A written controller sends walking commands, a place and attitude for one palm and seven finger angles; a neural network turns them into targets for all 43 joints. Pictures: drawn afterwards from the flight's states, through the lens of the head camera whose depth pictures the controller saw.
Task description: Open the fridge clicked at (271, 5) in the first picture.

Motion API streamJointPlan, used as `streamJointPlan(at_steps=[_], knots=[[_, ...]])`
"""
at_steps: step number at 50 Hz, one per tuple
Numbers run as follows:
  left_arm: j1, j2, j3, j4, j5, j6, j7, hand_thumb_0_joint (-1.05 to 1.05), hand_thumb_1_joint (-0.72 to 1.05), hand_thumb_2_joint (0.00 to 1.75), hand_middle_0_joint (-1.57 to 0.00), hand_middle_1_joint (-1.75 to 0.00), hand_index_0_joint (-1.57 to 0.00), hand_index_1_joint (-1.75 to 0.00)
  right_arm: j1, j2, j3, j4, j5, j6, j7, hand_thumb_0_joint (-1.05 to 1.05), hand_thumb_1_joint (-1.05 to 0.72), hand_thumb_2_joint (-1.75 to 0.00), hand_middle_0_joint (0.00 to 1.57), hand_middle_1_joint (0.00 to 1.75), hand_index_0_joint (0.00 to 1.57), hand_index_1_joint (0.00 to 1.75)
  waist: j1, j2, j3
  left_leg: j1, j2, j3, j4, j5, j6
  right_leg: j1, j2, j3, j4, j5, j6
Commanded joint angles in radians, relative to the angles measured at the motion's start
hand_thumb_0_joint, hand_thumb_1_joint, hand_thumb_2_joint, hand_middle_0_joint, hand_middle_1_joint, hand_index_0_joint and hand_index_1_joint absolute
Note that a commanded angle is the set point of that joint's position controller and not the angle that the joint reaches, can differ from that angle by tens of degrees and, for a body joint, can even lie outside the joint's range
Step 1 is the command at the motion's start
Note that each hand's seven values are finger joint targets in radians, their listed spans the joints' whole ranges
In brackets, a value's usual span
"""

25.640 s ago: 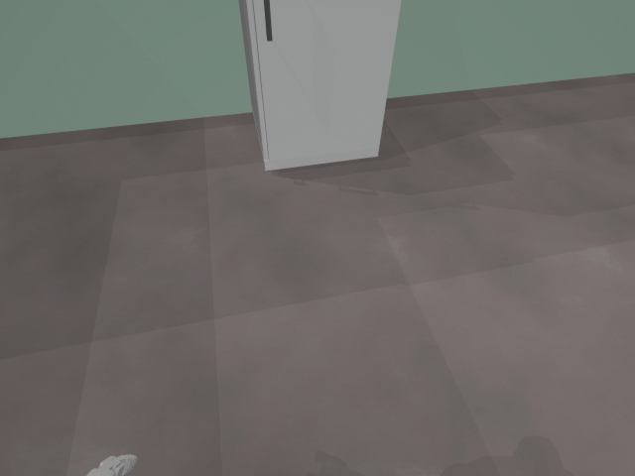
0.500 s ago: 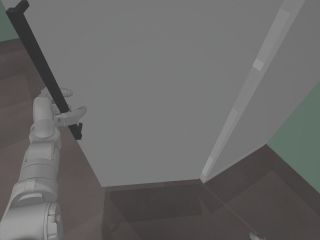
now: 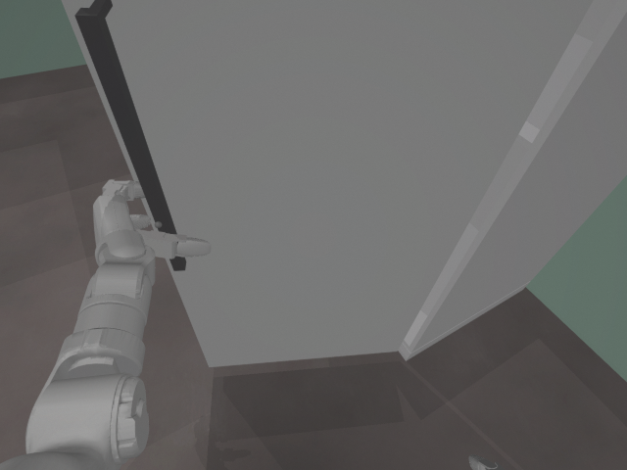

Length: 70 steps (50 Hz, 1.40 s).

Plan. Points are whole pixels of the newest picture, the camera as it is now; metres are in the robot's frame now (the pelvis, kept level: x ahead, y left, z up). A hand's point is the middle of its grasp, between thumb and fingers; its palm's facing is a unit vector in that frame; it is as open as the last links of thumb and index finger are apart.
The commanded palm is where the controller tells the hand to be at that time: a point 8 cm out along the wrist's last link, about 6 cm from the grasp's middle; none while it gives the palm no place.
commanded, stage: slip the hand off the handle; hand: left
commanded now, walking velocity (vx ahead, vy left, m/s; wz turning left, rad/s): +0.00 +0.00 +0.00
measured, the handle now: (151, 167) +0.47 +0.24 +0.13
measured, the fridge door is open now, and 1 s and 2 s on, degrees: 66 66 66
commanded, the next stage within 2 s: draw the hand back to the body in 1.58 s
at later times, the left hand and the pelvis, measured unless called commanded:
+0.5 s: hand (104, 241) +0.39 +0.30 +0.06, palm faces +0.46 -0.82 -0.33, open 14.7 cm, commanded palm +0.36 +0.33 +0.08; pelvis +0.01 -0.06 +0.00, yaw +0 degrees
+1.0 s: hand (85, 292) +0.32 +0.30 +0.05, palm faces +0.47 -0.83 -0.30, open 14.7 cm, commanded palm +0.27 +0.32 +0.08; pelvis +0.03 -0.03 +0.00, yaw +0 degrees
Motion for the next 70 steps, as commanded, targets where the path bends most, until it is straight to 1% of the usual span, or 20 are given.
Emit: streamJointPlan(at_steps=[1,4,7,9,13,20,26,28,29,34,36,40,44,53,58,61,63,65,69,70], knots=[[-0.395,0.31,0.068,-0.154,0.042,-0.095,-0.001,0.0,-0.55,0.2,-0.25,-1.15,-0.25,-1.15,0.018,-0.176,-0.076,-0.106,0.012,-0.025,-0.022,0.0,-0.9,-0.9,0.2,0.3,0.2,0.3,0.011,0.112,-0.249,0.233,0.01,-0.047,-0.161,-0.011,-0.024,-0.027,0.084,-0.078,-0.078,0.036,-0.058],[-0.391,0.343,0.077,-0.203,0.031,-0.15,-0.032,0.0,-0.55,0.2,-0.25,-1.15,-0.25,-1.15,0.032,-0.184,-0.087,-0.112,0.019,-0.028,-0.021,0.0,-0.9,-0.9,0.2,0.3,0.2,0.3,0.002,0.156,-0.258,0.259,0.012,-0.045,-0.153,0.012,-0.021,-0.027,0.092,-0.075,-0.086,0.053,-0.058],[-0.357,0.38,0.111,-0.187,-0.018,-0.207,-0.08,0.0,-0.55,0.2,-0.25,-1.15,-0.25,-1.15,0.057,-0.193,-0.093,-0.094,0.023,-0.032,-0.026,0.0,-0.9,-0.9,0.2,0.3,0.2,0.3,-0.009,0.082,-0.256,0.244,0.007,-0.027,-0.132,0.044,-0.005,0.0,0.099,-0.07,-0.099,0.075,-0.052],[-0.306,0.433,0.144,-0.178,-0.036,-0.234,-0.119,0.0,-0.55,0.2,-0.25,-1.15,-0.25,-1.15,0.066,-0.198,-0.094,-0.089,0.029,-0.031,-0.032,0.0,-0.9,-0.9,0.2,0.3,0.2,0.3,0.001,0.086,-0.261,0.229,0.001,-0.01,-0.119,0.088,0.001,0.025,0.099,-0.063,-0.101,0.103,-0.051],[-0.251,0.503,0.172,-0.145,-0.036,-0.243,-0.178,0.0,-0.55,0.2,-0.25,-1.15,-0.25,-1.15,0.085,-0.203,-0.094,-0.083,0.035,-0.02,-0.034,0.0,-0.9,-0.9,0.2,0.3,0.2,0.3,-0.002,0.111,-0.24,0.203,-0.014,0.015,-0.096,0.141,0.011,0.036,0.099,-0.052,-0.099,0.167,-0.046],[-0.227,0.634,0.257,-0.071,-0.075,-0.283,-0.268,0.0,-0.55,0.2,-0.25,-1.15,-0.25,-1.15,0.101,-0.212,-0.094,-0.085,0.044,-0.01,-0.045,0.0,-0.9,-0.9,0.2,0.3,0.2,0.3,-0.01,0.02,-0.223,0.132,-0.022,0.034,-0.057,0.124,0.026,0.04,0.085,-0.02,-0.088,0.224,-0.018],[-0.248,0.691,0.26,-0.049,-0.056,-0.338,-0.322,0.0,-0.55,0.2,-0.25,-1.15,-0.25,-1.15,0.116,-0.215,-0.094,-0.094,0.044,-0.007,-0.045,0.0,-0.9,-0.9,0.2,0.3,0.2,0.3,-0.013,0.119,-0.28,0.149,-0.022,0.036,-0.019,0.16,0.027,0.015,0.084,-0.01,-0.056,0.264,-0.019],[-0.209,0.624,0.222,-0.095,-0.076,-0.346,-0.338,0.0,-0.55,0.2,-0.25,-1.15,-0.25,-1.15,0.117,-0.211,-0.097,-0.11,0.046,-0.01,-0.041,0.0,-0.9,-0.9,0.2,0.3,0.2,0.3,-0.009,0.124,-0.324,0.184,-0.022,0.036,-0.007,0.204,0.028,0.031,0.089,-0.017,-0.044,0.307,-0.023],[-0.13,0.614,0.234,-0.095,-0.091,-0.338,-0.345,0.0,-0.55,0.2,-0.25,-1.15,-0.25,-1.15,0.113,-0.213,-0.103,-0.115,0.048,-0.012,-0.039,0.0,-0.9,-0.9,0.2,0.3,0.2,0.3,0.01,0.113,-0.348,0.19,-0.022,0.037,-0.003,0.221,0.026,0.047,0.089,-0.016,-0.039,0.332,-0.022],[0.06,0.597,0.284,-0.195,-0.143,-0.28,-0.353,0.0,-0.55,0.2,-0.25,-1.15,-0.25,-1.15,0.078,-0.218,-0.108,-0.154,0.066,-0.006,-0.035,0.0,-0.9,-0.9,0.2,0.3,0.2,0.3,0.047,0.05,-0.323,0.17,-0.02,0.032,-0.006,0.273,0.024,0.084,0.088,-0.032,-0.021,0.405,-0.021],[0.141,0.577,0.288,-0.287,-0.143,-0.258,-0.338,0.0,-0.55,0.2,-0.25,-1.15,-0.25,-1.15,0.05,-0.21,-0.107,-0.181,0.069,-0.007,-0.03,0.0,-0.9,-0.9,0.2,0.3,0.2,0.3,0.063,0.07,-0.305,0.178,-0.019,0.032,-0.014,0.293,0.024,0.083,0.091,-0.039,-0.016,0.403,-0.023],[0.222,0.559,0.307,-0.488,-0.133,-0.243,-0.284,0.0,-0.55,0.2,-0.25,-1.15,-0.25,-1.15,0.006,-0.197,-0.103,-0.204,0.062,-0.015,-0.032,0.0,-0.9,-0.9,0.2,0.3,0.2,0.3,0.063,0.113,-0.287,0.207,-0.013,0.029,-0.02,0.333,0.022,0.075,0.101,-0.052,-0.014,0.386,-0.028],[0.269,0.461,0.248,-0.666,-0.153,-0.231,-0.258,0.0,-0.55,0.2,-0.25,-1.15,-0.25,-1.15,-0.039,-0.181,-0.092,-0.214,0.059,-0.036,-0.044,0.0,-0.9,-0.9,0.2,0.3,0.2,0.3,0.054,0.162,-0.276,0.253,-0.006,0.02,-0.034,0.337,0.017,0.063,0.108,-0.062,-0.025,0.338,-0.035],[0.354,0.326,0.138,-0.745,-0.173,-0.118,-0.266,0.0,-0.55,0.2,-0.25,-1.15,-0.25,-1.15,-0.116,-0.169,-0.064,-0.206,0.064,-0.078,-0.083,0.0,-0.9,-0.9,0.2,0.3,0.2,0.3,0.046,0.127,-0.181,0.258,-0.005,-0.012,-0.098,0.177,0.002,0.035,0.104,-0.083,-0.076,0.162,-0.044],[0.479,0.297,0.138,-0.833,-0.174,-0.112,-0.241,0.0,-0.55,0.2,-0.25,-1.15,-0.25,-1.15,-0.15,-0.159,-0.055,-0.218,0.058,-0.104,-0.081,0.0,-0.9,-0.9,0.2,0.3,0.2,0.3,0.074,0.118,-0.19,0.272,-0.003,-0.024,-0.121,0.168,-0.004,0.063,0.103,-0.091,-0.082,0.143,-0.046],[0.481,0.277,0.131,-0.834,-0.172,-0.104,-0.222,0.0,-0.55,0.2,-0.25,-1.15,-0.25,-1.15,-0.173,-0.152,-0.045,-0.211,0.056,-0.112,-0.084,0.0,-0.9,-0.9,0.2,0.3,0.2,0.3,0.07,0.089,-0.129,0.243,-0.005,-0.026,-0.144,0.08,-0.007,0.046,0.098,-0.09,-0.102,0.079,-0.042],[0.418,0.33,0.169,-0.808,-0.169,-0.096,-0.21,0.0,-0.55,0.2,-0.25,-1.15,-0.25,-1.15,-0.179,-0.156,-0.038,-0.194,0.053,-0.111,-0.095,0.0,-0.9,-0.9,0.2,0.3,0.2,0.3,0.063,0.062,-0.087,0.218,-0.01,-0.023,-0.153,0.024,-0.005,0.039,0.095,-0.082,-0.122,0.034,-0.039],[0.313,0.333,0.152,-0.79,-0.156,-0.093,-0.208,0.0,-0.55,0.2,-0.25,-1.15,-0.25,-1.15,-0.197,-0.148,-0.028,-0.183,0.052,-0.113,-0.106,0.0,-0.9,-0.9,0.2,0.3,0.2,0.3,0.048,0.092,-0.057,0.214,-0.015,-0.02,-0.164,-0.043,-0.005,0.013,0.088,-0.071,-0.139,-0.024,-0.037],[0.232,0.369,0.149,-0.771,-0.14,-0.129,-0.221,0.0,-0.55,0.2,-0.25,-1.15,-0.25,-1.15,-0.197,-0.148,-0.026,-0.164,0.046,-0.13,-0.123,0.0,-0.9,-0.9,0.2,0.3,0.2,0.3,0.045,0.157,-0.099,0.237,-0.025,-0.011,-0.166,-0.081,-0.004,0.03,0.083,-0.053,-0.156,-0.05,-0.04],[0.224,0.345,0.12,-0.759,-0.138,-0.137,-0.231,0.0,-0.55,0.2,-0.25,-1.15,-0.25,-1.15,-0.195,-0.146,-0.024,-0.159,0.045,-0.133,-0.124,0.0,-0.9,-0.9,0.2,0.3,0.2,0.3,0.04,0.168,-0.11,0.248,-0.025,-0.013,-0.167,-0.08,-0.005,0.032,0.083,-0.056,-0.153,-0.045,-0.041]])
